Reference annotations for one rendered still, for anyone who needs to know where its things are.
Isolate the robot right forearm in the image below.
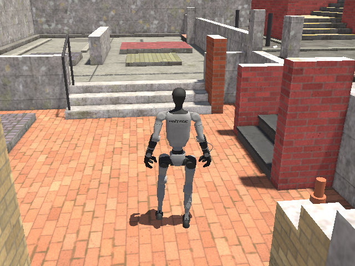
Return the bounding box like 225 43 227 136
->
199 135 210 157

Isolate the robot right foot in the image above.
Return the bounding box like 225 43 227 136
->
182 214 190 228

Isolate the left robot hand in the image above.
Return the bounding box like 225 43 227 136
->
144 156 157 168

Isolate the robot left forearm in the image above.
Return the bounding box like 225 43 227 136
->
145 134 157 157

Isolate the right robot hand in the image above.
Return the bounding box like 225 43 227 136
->
199 155 211 167

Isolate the right robot thigh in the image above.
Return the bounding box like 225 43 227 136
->
183 155 196 195

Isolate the right robot upper arm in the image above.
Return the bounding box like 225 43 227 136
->
190 112 205 143

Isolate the left robot upper arm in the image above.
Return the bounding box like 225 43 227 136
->
152 111 167 142

